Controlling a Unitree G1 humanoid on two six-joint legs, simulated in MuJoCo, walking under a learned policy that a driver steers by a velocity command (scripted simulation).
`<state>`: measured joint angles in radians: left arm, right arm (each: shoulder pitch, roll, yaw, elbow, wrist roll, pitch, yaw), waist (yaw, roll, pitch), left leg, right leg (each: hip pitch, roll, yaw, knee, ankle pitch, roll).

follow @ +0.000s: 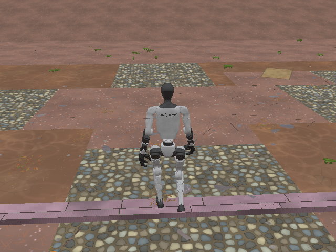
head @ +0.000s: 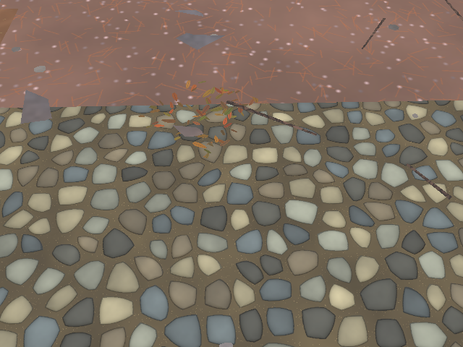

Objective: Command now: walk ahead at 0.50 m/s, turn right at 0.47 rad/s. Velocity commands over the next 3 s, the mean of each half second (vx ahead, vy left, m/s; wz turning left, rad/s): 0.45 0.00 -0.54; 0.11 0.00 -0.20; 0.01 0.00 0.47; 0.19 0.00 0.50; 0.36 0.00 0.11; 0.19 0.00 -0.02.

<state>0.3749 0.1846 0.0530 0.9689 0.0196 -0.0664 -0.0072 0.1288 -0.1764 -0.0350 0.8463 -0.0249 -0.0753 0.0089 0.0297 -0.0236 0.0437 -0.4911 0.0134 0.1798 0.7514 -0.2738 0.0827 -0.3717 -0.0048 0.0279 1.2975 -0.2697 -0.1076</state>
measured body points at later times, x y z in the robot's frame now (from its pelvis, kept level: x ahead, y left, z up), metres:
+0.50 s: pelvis +0.26 -0.04 +0.01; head +0.30 -0.06 +0.46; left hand +0.49 +0.14 -0.10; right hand +0.17 -0.28 -0.13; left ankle +0.11 +0.09 -0.63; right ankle +0.33 -0.10 -0.71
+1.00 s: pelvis +0.38 -0.06 +0.03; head +0.40 -0.05 +0.48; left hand +0.55 +0.15 -0.10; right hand +0.38 -0.32 -0.10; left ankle +0.43 +0.04 -0.70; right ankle +0.33 -0.10 -0.70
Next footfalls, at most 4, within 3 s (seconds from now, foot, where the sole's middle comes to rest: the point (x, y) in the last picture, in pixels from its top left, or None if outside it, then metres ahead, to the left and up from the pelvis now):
0.46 right None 0.37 -0.12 -0.74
1.02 left None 0.46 0.03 -0.74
1.46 right None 0.41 -0.17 -0.74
1.94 left None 0.41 0.06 -0.74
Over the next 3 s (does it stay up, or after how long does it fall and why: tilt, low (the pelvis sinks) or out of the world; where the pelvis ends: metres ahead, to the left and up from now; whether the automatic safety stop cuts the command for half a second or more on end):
stays up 0.73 0.05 0.04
